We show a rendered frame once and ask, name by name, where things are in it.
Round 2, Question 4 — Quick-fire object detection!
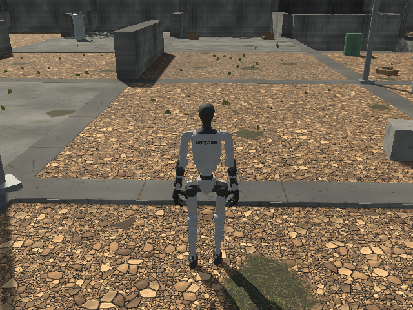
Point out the right robot hand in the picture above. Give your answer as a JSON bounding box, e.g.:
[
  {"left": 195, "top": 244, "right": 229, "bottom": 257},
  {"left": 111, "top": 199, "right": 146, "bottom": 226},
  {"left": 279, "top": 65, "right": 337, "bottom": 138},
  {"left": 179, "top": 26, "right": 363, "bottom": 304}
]
[{"left": 224, "top": 189, "right": 239, "bottom": 207}]

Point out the right robot forearm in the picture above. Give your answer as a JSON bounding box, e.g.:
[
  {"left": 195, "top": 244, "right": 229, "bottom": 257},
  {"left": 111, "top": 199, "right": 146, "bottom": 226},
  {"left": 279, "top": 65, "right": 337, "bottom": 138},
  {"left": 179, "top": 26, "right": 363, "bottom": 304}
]
[{"left": 227, "top": 159, "right": 239, "bottom": 191}]

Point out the left robot foot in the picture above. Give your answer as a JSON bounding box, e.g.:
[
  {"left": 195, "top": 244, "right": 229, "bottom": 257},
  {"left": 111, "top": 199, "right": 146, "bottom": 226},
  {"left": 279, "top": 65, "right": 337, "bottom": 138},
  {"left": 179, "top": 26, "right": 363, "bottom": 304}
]
[{"left": 188, "top": 253, "right": 198, "bottom": 269}]

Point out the left robot forearm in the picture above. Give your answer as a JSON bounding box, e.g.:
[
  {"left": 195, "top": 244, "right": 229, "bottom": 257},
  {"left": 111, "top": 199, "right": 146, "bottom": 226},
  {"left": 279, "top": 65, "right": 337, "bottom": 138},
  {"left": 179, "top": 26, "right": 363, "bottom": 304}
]
[{"left": 174, "top": 158, "right": 185, "bottom": 190}]

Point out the robot left upper arm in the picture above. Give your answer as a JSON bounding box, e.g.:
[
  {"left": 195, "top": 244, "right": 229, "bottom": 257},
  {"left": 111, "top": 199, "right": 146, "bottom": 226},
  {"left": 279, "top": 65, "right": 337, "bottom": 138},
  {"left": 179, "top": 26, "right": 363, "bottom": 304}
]
[{"left": 178, "top": 131, "right": 193, "bottom": 167}]

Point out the right robot thigh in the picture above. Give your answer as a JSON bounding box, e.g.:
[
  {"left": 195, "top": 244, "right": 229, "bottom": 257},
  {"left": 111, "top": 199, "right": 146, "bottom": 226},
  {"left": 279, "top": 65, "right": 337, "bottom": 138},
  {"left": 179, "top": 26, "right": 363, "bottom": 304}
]
[{"left": 214, "top": 180, "right": 228, "bottom": 226}]

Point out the robot right upper arm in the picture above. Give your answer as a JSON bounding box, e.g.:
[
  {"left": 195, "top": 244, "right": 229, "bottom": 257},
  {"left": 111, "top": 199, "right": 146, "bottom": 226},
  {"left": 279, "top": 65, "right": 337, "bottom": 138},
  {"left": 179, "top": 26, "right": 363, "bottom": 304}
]
[{"left": 220, "top": 131, "right": 234, "bottom": 167}]

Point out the left robot hand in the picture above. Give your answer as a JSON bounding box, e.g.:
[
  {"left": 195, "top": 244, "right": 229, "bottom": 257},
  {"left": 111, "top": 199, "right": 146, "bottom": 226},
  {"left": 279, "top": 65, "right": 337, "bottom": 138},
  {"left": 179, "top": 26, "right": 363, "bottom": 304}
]
[{"left": 172, "top": 189, "right": 188, "bottom": 207}]

